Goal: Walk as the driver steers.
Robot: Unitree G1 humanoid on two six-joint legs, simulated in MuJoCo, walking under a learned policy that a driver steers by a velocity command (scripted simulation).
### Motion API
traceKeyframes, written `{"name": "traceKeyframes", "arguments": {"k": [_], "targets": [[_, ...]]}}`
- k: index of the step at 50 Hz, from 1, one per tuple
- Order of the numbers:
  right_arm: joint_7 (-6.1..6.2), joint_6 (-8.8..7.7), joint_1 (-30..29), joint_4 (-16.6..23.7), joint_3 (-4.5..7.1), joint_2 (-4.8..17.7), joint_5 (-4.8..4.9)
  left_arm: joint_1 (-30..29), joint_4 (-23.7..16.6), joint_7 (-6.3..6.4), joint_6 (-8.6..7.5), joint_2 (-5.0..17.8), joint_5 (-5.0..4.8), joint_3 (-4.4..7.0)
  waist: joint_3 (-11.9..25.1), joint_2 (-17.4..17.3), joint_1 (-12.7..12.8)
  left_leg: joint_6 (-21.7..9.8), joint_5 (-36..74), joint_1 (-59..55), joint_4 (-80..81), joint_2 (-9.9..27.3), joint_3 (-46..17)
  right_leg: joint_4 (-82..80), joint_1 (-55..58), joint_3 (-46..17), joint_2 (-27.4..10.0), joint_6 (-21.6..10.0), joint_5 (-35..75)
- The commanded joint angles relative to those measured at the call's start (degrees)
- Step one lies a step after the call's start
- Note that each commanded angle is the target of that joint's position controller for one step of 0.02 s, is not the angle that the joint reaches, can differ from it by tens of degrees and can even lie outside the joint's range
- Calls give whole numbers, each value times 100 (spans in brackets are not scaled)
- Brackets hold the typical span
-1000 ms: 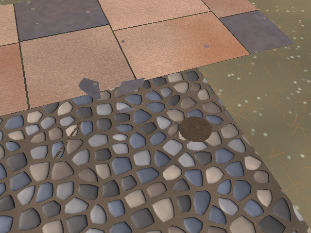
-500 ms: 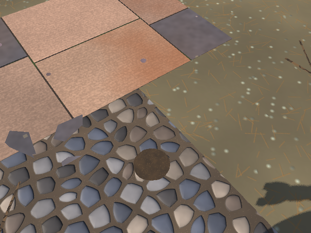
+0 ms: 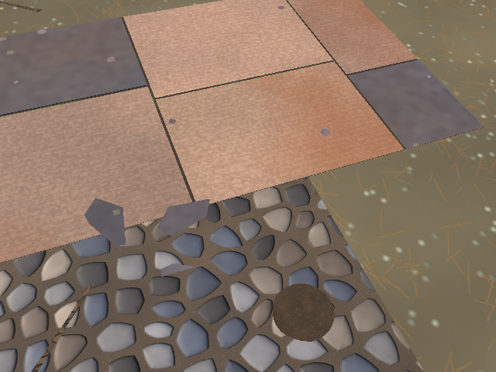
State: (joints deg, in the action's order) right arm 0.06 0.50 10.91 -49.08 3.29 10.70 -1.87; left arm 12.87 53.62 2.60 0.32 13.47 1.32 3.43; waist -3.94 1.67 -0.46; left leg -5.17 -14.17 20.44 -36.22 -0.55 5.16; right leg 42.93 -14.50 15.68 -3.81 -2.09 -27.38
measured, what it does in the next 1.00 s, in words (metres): steps on the spot, turning left: right foot, then left foot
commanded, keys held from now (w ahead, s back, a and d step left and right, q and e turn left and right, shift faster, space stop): q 0.62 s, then no key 0.38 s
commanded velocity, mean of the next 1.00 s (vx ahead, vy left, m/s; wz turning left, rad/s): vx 0.01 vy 0.00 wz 0.46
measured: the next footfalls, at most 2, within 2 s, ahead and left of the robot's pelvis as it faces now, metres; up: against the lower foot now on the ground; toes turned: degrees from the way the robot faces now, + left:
right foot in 0.48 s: +0.06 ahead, -0.11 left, +0.00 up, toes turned +21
left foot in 0.92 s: -0.04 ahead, +0.08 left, +0.00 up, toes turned +25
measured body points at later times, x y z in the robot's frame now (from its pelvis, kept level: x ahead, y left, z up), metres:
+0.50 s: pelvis +0.00 -0.03 +0.01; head +0.03 -0.03 +0.46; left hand +0.05 +0.27 -0.09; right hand +0.17 -0.27 -0.12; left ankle +0.04 +0.08 -0.72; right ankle +0.03 -0.13 -0.72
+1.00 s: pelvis -0.02 -0.02 +0.02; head -0.01 +0.00 +0.47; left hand -0.08 +0.25 -0.12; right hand +0.21 -0.18 -0.09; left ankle -0.08 +0.06 -0.72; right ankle +0.02 -0.13 -0.71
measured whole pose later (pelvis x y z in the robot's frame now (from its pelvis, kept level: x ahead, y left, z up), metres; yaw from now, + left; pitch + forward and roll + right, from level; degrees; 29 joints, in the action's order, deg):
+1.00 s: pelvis -0.02 -0.02 +0.02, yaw +27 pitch -1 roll +0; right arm 0.2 1.5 9.1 -45.9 0.9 13.0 -1.2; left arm 14.4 46.4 0.6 2.4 15.4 0.6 2.4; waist -3.1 2.3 1.7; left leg -2.6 -14.6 9.6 -25.2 -2.9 -1.2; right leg 36.7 -15.4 2.5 -1.6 -0.6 -25.9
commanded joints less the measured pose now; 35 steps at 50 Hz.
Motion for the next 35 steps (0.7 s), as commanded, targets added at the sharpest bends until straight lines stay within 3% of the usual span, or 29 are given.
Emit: {"name": "traceKeyframes", "arguments": {"k": [1,3,4,5,8,13,17,21,23,24,25,26,27,28,29,31,35], "targets": [[86,-13,1371,48,440,1556,169,-36,-620,-12,141,412,-3,65,1149,-1004,-403,-1840,3802,-1759,1702,2307,-3218,2761,-1680,-1429,353,306,-1168],[154,111,538,215,308,1116,125,-215,-635,-38,87,400,-86,85,399,-487,-86,-1353,2498,-1055,1846,1607,-2341,2558,-1908,-1636,162,337,-166],[178,133,210,332,265,975,170,-232,-653,-33,60,517,-9,123,318,-577,26,-1113,2306,-976,1871,1324,-2115,2302,-1892,-1663,124,350,186],[171,133,39,410,229,869,154,-80,-605,-51,77,545,67,136,457,-663,103,-1024,2557,-958,1826,1129,-1923,2268,-1735,-1622,190,369,396],[92,43,252,411,285,1090,135,42,-660,-75,169,406,18,111,787,-495,96,-976,2709,-1137,1755,1038,-1939,1961,-1600,-1662,291,448,489],[65,88,420,467,341,1275,79,-336,-929,-35,234,450,-17,91,687,-836,-119,-953,1044,-1125,1971,989,-2503,1055,-1636,-1778,334,507,420],[15,129,343,566,383,1370,40,-440,-1086,-24,174,475,-61,66,690,-863,-172,-919,650,-947,1964,954,-2889,470,-1265,-1826,465,429,353],[-42,170,116,655,405,1388,40,-141,-1151,7,79,519,-133,47,771,-952,-65,-736,1037,-767,1827,871,-3277,-415,-521,-1822,679,245,253],[-54,211,-133,707,405,1365,108,354,-1067,39,18,488,-156,34,756,-899,220,-399,751,-372,1681,619,-3290,-1698,349,-1747,777,109,795],[-32,210,-171,757,368,1227,164,543,-1038,83,-20,672,-110,78,687,-624,295,-60,17,101,1419,295,-3089,-2560,896,-2041,422,14,976],[-8,196,188,785,274,794,190,450,-1148,131,-24,1187,-9,170,733,579,42,290,-1272,741,181,-379,-2218,-3203,1317,-3429,-1027,-280,293],[45,179,99,805,336,1005,111,-185,-1384,96,1,1577,64,237,276,1221,19,432,-1809,1469,-1011,-1058,-1105,-3475,514,-4500,-1938,-890,721],[28,174,26,774,415,1353,-41,-224,-1418,61,-4,1208,85,159,225,580,-54,467,-1626,1104,-1968,-564,-1282,-3238,90,-4091,-1855,-1094,1512],[-26,190,200,658,442,1328,-25,-530,-1472,35,-22,871,32,58,208,331,-275,467,-1288,941,-2431,-553,-1265,-3048,-45,-3419,-1439,-968,2050],[-76,235,416,552,434,1272,-4,-735,-1552,9,-25,757,22,24,231,351,-382,521,-1018,929,-2829,-540,-1187,-2916,42,-2829,-1084,-808,2458],[-191,306,549,484,415,1240,23,-685,-1633,22,-34,726,13,13,376,616,-295,676,-830,1121,-3321,-477,-982,-2697,450,-2251,-831,-794,3235],[-204,350,22,684,293,1038,77,176,-1384,-3,-67,862,7,80,448,583,172,877,-965,1381,-2624,-441,-992,-2403,1378,-2218,-995,-1023,4132]]}}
